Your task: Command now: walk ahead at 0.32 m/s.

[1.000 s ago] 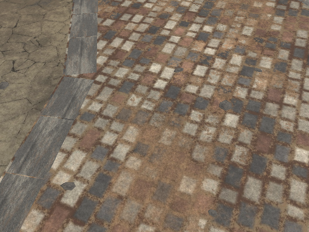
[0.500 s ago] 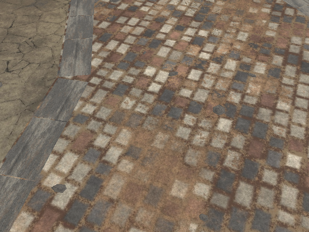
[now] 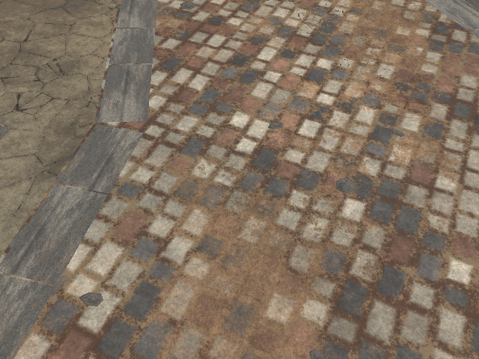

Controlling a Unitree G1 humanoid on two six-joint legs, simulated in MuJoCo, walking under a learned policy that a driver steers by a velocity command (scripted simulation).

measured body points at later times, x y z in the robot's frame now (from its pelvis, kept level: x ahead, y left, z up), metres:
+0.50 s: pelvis +0.20 +0.04 -0.01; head +0.23 +0.04 +0.43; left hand +0.42 +0.24 -0.12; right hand +0.14 -0.22 -0.15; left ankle +0.05 +0.14 -0.74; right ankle +0.39 -0.12 -0.71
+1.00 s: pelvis +0.49 -0.04 +0.00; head +0.52 -0.06 +0.44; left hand +0.64 +0.22 -0.11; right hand +0.61 -0.34 -0.09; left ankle +0.73 +0.05 -0.71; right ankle +0.40 -0.09 -0.75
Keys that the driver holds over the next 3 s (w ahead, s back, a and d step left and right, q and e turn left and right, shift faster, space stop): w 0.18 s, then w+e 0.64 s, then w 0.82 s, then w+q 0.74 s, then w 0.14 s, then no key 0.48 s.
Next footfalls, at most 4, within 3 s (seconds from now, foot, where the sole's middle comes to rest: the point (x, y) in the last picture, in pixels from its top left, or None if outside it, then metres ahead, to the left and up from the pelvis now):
0.10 left None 0.09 0.14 -0.78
0.60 right None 0.43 -0.10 -0.78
1.08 left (250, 284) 0.76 0.01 -0.78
1.60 right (351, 245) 0.92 -0.33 -0.78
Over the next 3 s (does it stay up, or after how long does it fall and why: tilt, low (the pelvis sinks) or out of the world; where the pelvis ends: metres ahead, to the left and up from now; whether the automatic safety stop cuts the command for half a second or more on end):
stays up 1.45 -0.33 -0.01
